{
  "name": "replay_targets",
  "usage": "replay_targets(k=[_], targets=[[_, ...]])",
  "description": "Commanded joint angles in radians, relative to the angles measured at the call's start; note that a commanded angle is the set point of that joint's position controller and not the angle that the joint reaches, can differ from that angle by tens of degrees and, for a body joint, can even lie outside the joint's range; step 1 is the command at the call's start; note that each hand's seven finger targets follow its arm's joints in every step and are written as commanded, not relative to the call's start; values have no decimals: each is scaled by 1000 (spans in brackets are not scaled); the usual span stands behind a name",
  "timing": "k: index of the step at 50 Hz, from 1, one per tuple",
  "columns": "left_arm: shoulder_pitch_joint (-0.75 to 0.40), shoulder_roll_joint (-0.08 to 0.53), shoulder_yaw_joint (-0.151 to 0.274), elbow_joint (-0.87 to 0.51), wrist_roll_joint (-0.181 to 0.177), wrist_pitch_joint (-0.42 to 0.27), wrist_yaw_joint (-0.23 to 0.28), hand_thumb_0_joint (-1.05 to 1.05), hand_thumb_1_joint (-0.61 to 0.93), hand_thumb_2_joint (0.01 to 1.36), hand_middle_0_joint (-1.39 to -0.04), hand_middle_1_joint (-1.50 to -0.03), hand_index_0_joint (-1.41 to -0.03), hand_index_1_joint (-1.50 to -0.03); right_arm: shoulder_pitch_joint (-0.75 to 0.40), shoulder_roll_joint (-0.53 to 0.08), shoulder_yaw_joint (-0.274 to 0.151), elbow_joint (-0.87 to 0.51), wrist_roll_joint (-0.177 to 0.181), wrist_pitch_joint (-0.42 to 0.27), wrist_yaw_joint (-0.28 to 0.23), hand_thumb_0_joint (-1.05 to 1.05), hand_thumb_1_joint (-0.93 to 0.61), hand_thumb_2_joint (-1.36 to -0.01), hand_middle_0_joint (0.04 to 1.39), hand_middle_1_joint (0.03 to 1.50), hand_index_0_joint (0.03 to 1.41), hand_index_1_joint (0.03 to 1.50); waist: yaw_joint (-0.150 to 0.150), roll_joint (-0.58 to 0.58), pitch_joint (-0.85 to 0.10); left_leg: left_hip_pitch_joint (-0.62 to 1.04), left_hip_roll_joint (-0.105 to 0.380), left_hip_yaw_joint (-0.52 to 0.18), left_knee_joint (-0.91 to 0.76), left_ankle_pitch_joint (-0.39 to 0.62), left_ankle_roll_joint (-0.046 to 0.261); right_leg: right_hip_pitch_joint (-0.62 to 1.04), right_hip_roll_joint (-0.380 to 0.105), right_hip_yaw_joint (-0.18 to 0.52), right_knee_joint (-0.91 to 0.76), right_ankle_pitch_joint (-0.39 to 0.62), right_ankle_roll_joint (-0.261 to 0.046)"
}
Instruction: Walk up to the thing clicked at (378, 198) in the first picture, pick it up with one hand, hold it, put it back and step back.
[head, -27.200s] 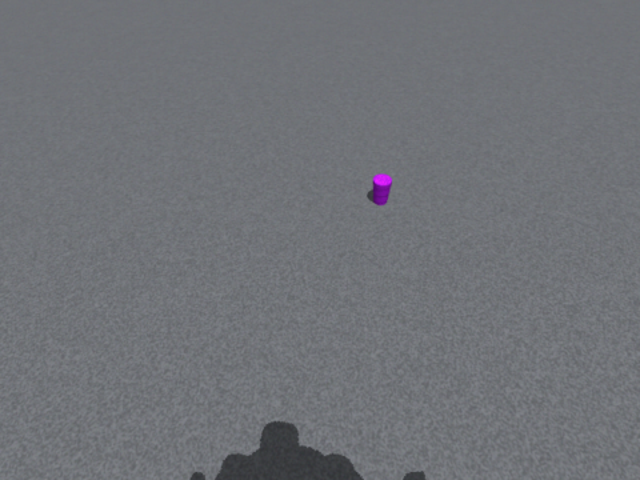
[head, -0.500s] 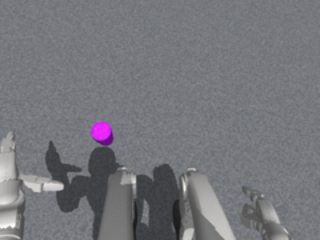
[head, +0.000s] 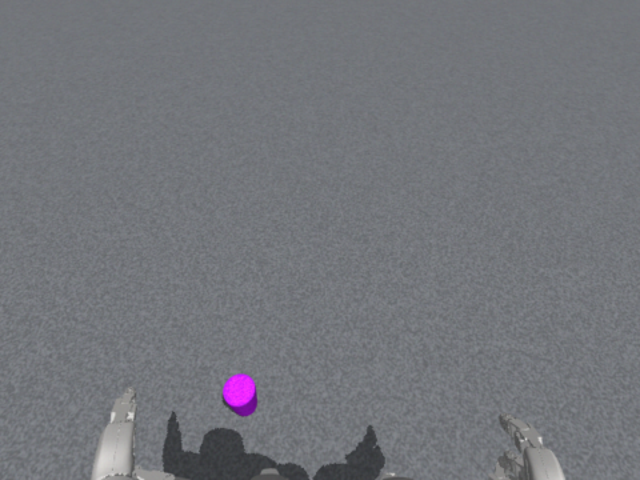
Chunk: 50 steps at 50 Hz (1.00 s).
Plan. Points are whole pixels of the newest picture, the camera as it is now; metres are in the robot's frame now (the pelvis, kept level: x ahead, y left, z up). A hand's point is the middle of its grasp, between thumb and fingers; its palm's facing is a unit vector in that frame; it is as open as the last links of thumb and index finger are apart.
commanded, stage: home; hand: left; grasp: from the side
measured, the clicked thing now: (242, 397) +0.44 +0.21 -0.64
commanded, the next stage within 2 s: stand in 1.78 s
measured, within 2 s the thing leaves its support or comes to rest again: neither
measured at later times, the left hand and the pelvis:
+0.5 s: hand (174, 470) +0.17 +0.18 -0.03, palm faces +0.12 -0.95 -0.28, open 17.4 cm; pelvis +0.01 +0.00 +0.02, yaw +1 degrees
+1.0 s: hand out of the picture +0.16 +0.18 -0.03, palm faces +0.11 -0.95 -0.28, open 17.4 cm; pelvis +0.00 -0.01 +0.02, yaw +1 degrees
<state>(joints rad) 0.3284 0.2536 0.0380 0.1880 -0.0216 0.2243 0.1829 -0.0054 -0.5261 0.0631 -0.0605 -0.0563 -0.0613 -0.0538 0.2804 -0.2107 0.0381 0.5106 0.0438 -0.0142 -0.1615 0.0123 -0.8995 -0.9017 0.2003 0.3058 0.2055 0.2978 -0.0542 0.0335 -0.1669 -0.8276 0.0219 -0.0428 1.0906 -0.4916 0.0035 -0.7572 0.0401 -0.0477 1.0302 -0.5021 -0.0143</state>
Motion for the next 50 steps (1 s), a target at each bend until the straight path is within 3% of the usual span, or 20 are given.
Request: replay_targets(k=[1, 2, 4, 5, 9, 12, 14, 18, 21, 23, 27, 38, 39, 40, 50], targets=[[50, 108, 24, -312, 7, -23, 15, 0, -506, 81, -55, -60, -54, -61, -51, -112, -46, -180, -4, -67, -26, 0, -896, -902, 201, 301, 201, 301, 23, 18, -120, 227, -13, 15, -224, 227, 16, 166, -6, -3, -218, 240, -2], [80, 93, 6, -304, 6, -17, 11, 0, -514, 76, -54, -59, -53, -59, -58, -114, -46, -184, -3, -72, -27, 0, -896, -902, 201, 301, 201, 301, 18, 18, -61, 223, -12, 17, -244, 196, 15, 149, -2, -6, -230, 208, -3], [123, 60, -15, -323, 6, -11, 4, 0, -478, 98, -58, -65, -57, -66, -53, -116, -49, -195, -8, -81, -28, 0, -896, -902, 201, 301, 201, 301, 7, -4, -37, 232, -7, 6, -266, 180, 16, 150, 1, -12, -248, 187, -2], [122, 70, -8, -348, 5, -12, 1, 0, -517, 75, -53, -58, -53, -59, -56, -116, -49, -197, -7, -86, -27, 0, -896, -902, 201, 301, 201, 301, 19, -15, -21, 235, -5, 3, -280, 178, 15, 155, 3, -14, -249, 184, -1], [139, 71, -1, -382, 8, -18, -13, 0, -551, 56, -50, -53, -49, -53, -49, -118, -52, -204, -15, -101, -28, 0, -896, -902, 201, 301, 201, 301, 18, -1, 2, 254, -8, 12, -291, 187, 12, 171, 0, -6, -265, 184, 0], [127, 57, -5, -363, 12, -25, -23, 0, -542, 61, -50, -55, -50, -55, -46, -119, -54, -201, -21, -114, -27, 0, -896, -902, 201, 301, 201, 301, 9, -11, -2, 263, -8, 15, -281, 220, 13, 174, -2, -1, -260, 217, 0], [114, 60, 2, -385, 14, -27, -24, 0, -525, 72, -52, -59, -52, -58, -37, -120, -56, -199, -25, -122, -27, 0, -896, -903, 201, 301, 201, 301, 16, -7, -60, 292, -10, 12, -272, 277, 10, 211, -2, 1, -247, 267, 0], [83, 53, -12, -390, 14, -29, -27, 0, -541, 63, -50, -56, -51, -55, -52, -121, -53, -195, -27, -134, -27, 0, -896, -903, 201, 301, 201, 301, 15, 18, -36, 300, -16, 17, -282, 247, 8, 204, -7, 6, -264, 244, 1], [113, 64, 3, -371, 16, -25, -26, 0, -568, 47, -47, -52, -48, -51, -47, -119, -52, -191, -28, -137, -31, 0, -897, -903, 201, 301, 201, 301, 22, 6, -59, 304, -20, 23, -267, 287, 10, 229, -10, 12, -269, 290, 4], [111, 55, -8, -384, 12, -22, -28, 0, -547, 60, -49, -57, -51, -55, -53, -119, -50, -189, -27, -143, -28, 0, -897, -903, 201, 301, 201, 301, 26, 9, -39, 301, -20, 22, -273, 273, 10, 224, -11, 10, -274, 276, 4], [126, 68, 13, -365, 13, -24, -31, 0, -561, 52, -48, -55, -49, -53, -57, -119, -50, -189, -27, -142, -29, 0, -897, -903, 201, 301, 201, 301, 34, -18, -40, 285, -25, 29, -267, 258, 16, 236, -17, 20, -291, 278, 10], [112, 62, 7, -358, 11, -32, -38, 0, -567, 50, -47, -56, -49, -54, -60, -122, -53, -183, -27, -155, -25, 0, -898, -903, 200, 301, 201, 301, 33, 5, -13, 284, -20, 25, -295, 200, 14, 210, -13, 14, -293, 207, 2], [115, 48, -9, -345, 14, -31, -39, 0, -544, 64, -49, -60, -52, -58, -57, -122, -53, -182, -28, -157, -25, 0, -898, -903, 200, 301, 201, 301, 22, -13, -10, 289, -17, 21, -295, 203, 14, 206, -11, 11, -290, 208, 3], [102, 59, 7, -353, 13, -32, -38, 0, -549, 61, -49, -60, -52, -57, -57, -124, -56, -182, -27, -159, -24, 0, -898, -903, 200, 301, 200, 301, 28, -9, -20, 289, -17, 19, -297, 203, 14, 212, -11, 10, -287, 206, 1], [94, 50, -2, -340, 13, -43, -43, 0, -523, 76, -52, -64, -54, -62, -67, -123, -54, -173, -28, -171, -24, 0, -899, -903, 200, 301, 200, 301, 24, -18, 14, 283, -19, 27, -308, 133, 17, 190, -15, 17, -309, 142, 4]])
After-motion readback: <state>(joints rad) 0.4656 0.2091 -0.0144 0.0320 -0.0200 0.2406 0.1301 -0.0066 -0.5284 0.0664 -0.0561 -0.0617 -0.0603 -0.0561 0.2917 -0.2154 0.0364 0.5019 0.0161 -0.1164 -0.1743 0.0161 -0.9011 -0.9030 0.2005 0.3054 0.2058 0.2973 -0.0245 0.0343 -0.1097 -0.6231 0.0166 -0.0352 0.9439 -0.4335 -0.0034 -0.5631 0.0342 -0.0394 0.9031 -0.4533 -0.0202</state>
